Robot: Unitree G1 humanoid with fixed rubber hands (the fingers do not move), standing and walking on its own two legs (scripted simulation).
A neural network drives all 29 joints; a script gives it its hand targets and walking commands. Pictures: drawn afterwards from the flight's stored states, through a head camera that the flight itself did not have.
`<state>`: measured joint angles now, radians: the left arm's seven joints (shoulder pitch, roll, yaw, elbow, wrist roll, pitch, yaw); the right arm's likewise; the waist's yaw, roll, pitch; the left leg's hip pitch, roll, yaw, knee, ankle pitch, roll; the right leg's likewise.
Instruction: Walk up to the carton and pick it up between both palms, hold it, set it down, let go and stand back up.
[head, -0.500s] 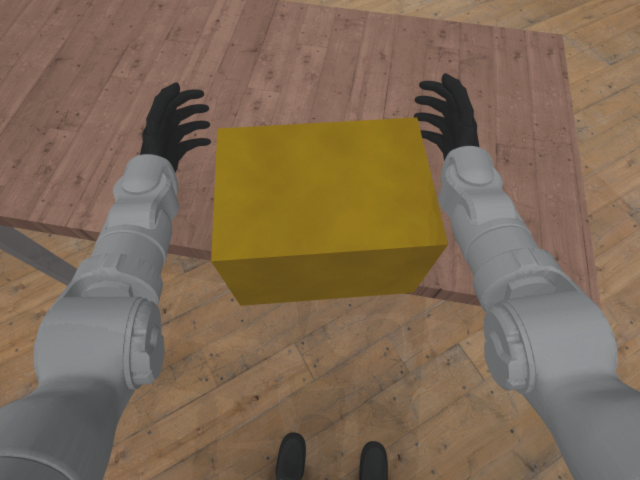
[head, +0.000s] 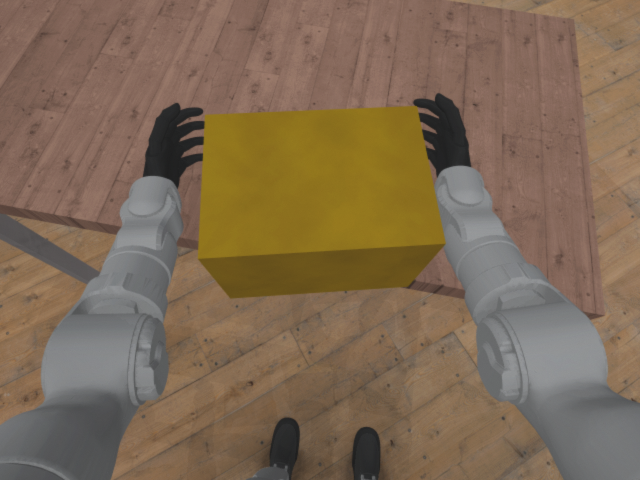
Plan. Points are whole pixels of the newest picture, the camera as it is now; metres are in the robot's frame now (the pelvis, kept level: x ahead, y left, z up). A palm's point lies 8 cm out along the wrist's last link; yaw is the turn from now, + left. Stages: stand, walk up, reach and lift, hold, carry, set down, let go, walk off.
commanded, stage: set down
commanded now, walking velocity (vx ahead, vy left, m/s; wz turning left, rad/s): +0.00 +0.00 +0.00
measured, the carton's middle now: (316, 209) +0.41 +0.07 +0.01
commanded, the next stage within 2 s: let go in 1.74 s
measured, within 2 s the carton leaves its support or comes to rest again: rests again in 1.80 s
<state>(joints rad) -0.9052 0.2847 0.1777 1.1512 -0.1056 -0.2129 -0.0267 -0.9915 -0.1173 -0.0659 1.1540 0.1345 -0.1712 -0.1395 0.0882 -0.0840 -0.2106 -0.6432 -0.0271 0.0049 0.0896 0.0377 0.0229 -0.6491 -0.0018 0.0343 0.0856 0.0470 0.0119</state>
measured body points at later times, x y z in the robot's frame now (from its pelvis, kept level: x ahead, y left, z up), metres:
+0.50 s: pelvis +0.01 +0.01 +0.00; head +0.15 +0.03 +0.43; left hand +0.46 +0.28 +0.03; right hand +0.51 -0.07 +0.04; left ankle +0.00 +0.10 -0.74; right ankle +0.01 -0.12 -0.74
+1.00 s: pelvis -0.01 +0.01 +0.00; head +0.14 +0.04 +0.42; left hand +0.46 +0.28 +0.04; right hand +0.50 -0.05 +0.05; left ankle +0.00 +0.10 -0.74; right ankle +0.01 -0.12 -0.74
